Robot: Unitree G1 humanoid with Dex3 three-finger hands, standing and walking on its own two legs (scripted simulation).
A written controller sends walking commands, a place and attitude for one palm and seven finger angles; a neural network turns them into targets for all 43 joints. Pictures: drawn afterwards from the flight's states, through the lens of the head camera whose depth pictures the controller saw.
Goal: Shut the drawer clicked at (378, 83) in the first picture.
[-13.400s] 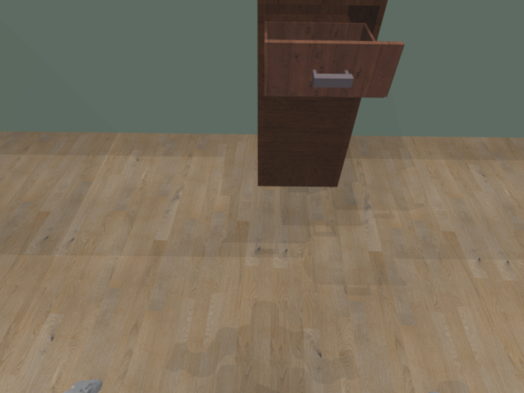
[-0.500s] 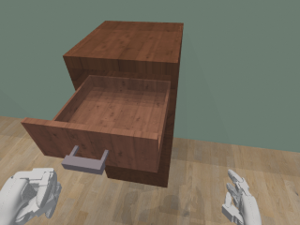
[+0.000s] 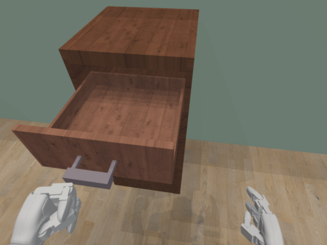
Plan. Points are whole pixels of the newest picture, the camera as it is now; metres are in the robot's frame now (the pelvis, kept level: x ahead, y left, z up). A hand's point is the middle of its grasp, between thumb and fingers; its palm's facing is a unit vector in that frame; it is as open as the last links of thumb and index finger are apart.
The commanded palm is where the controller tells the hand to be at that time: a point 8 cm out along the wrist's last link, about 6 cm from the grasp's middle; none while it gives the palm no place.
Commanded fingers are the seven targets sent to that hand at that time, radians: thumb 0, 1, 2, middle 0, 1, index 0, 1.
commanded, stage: bring the fist close to the handle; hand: left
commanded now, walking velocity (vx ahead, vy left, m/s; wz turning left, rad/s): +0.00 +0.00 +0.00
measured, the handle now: (92, 169) +0.27 +0.21 +0.05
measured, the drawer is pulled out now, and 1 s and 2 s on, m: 0.30 0.30 0.21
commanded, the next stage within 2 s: push the drawer shut in 0.94 s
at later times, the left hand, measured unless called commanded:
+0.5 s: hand (92, 208) +0.18 +0.18 +0.05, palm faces -0.01 -1.00 -0.07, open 3.3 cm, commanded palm +0.16 +0.23 +0.06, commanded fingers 0.00 0.90 0.90 -1.40 -1.60 -1.40 -1.60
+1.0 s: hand (95, 207) +0.19 +0.17 +0.05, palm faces -0.02 -1.00 -0.08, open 3.2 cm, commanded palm +0.16 +0.23 +0.05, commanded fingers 0.00 0.90 0.90 -1.40 -1.60 -1.40 -1.60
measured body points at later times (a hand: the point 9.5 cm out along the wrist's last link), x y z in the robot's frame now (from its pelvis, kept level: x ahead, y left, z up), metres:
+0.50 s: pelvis -0.01 +0.01 -0.02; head +0.03 +0.01 +0.43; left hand +0.18 +0.23 +0.06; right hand +0.18 -0.22 -0.09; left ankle -0.02 +0.12 -0.72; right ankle +0.01 -0.10 -0.72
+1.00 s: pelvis -0.01 +0.00 -0.03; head +0.03 +0.00 +0.42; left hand +0.18 +0.23 +0.05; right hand +0.17 -0.23 -0.10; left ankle -0.02 +0.12 -0.72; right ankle +0.01 -0.10 -0.72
